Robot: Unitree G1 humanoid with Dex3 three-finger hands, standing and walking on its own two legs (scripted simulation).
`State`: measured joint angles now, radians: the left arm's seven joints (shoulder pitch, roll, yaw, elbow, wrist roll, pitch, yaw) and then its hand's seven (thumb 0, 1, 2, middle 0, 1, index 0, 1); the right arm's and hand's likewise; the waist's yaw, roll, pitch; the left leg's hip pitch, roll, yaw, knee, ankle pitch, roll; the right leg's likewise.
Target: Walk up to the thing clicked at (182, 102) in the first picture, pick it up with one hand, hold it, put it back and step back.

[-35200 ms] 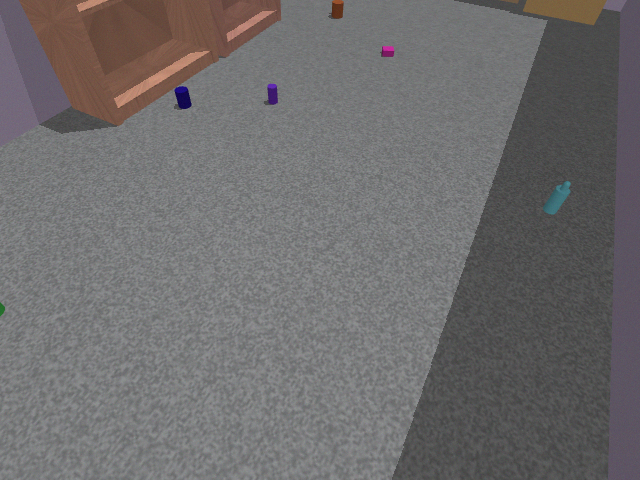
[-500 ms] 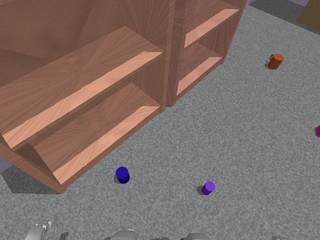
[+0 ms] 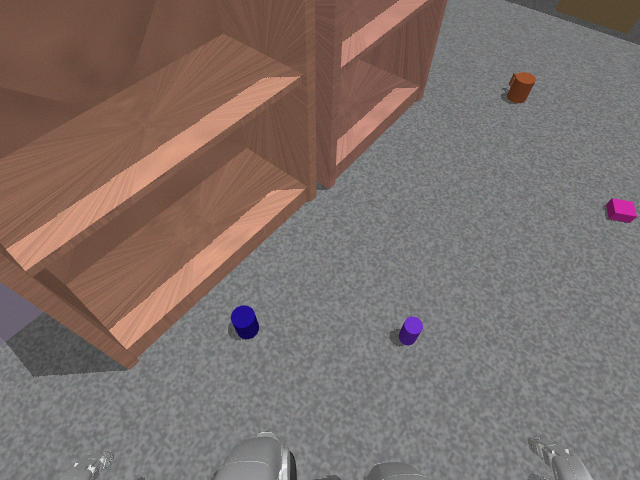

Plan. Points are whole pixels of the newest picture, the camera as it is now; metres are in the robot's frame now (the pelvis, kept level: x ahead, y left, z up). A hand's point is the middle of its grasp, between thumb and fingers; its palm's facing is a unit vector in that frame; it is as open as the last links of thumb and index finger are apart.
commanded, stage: step back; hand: left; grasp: from above
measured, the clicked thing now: (245, 322) +0.57 +0.23 -0.70
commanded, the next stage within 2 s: none
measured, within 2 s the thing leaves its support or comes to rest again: neither
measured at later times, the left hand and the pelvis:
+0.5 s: hand out of the picture -0.03 +0.29 -0.14, palm faces +0.04 -0.94 -0.35, open 7.4 cm; pelvis -0.14 +0.02 +0.02, yaw +2 degrees
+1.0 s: hand out of the picture -0.20 +0.25 -0.11, palm faces +0.03 -0.90 -0.44, open 7.4 cm; pelvis -0.31 -0.03 +0.01, yaw +3 degrees
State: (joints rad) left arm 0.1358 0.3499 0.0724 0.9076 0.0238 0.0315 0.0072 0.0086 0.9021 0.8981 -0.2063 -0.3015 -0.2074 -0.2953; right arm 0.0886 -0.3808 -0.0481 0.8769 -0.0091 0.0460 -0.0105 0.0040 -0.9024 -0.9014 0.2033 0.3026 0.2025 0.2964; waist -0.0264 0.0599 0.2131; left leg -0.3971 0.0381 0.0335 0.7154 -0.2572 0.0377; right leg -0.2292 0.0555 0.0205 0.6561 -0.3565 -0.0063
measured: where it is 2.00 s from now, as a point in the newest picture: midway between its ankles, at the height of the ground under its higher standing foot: outside the picture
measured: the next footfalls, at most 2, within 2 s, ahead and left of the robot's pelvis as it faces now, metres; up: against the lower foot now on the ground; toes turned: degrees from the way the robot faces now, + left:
left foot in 0.30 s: -0.06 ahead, +0.13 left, +0.00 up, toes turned +0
right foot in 0.70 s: -0.19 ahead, -0.14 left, +0.00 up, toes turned +1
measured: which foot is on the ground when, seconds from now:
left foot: down 0.00-0.00, up 0.02-0.28, down 0.30-0.74, up 0.76-1.00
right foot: down 0.00-0.32, up 0.34-0.68, down 0.70-1.00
